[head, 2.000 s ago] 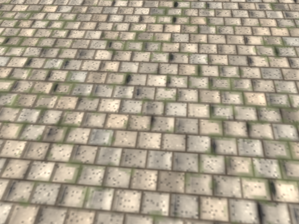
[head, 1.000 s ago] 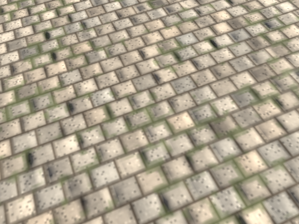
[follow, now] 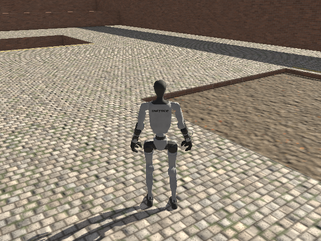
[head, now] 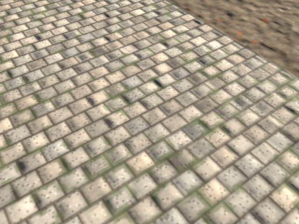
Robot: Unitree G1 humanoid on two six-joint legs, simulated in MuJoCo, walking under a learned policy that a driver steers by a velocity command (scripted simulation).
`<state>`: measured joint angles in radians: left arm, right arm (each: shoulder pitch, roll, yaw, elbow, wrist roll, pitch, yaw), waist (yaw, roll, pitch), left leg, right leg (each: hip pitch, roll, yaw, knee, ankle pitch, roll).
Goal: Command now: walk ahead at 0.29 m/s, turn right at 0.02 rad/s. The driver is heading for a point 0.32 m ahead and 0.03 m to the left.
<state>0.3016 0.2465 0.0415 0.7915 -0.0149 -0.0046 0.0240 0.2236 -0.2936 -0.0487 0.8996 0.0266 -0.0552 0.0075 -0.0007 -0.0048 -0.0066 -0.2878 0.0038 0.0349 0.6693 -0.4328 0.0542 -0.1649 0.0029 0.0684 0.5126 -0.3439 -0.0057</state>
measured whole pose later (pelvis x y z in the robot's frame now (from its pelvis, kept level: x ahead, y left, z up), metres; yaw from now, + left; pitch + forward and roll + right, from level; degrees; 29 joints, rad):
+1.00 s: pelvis +0.30 +0.00 +0.00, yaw +0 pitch -1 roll -1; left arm 0.15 0.23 0.02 0.97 0.01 -0.01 0.01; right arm 0.24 -0.23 -0.02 0.91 -0.01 -0.02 -0.03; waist 0.01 -0.01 0.02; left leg -0.23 0.03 0.00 0.53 -0.28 -0.01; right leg -0.26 0.01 -0.04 0.48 -0.21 -0.01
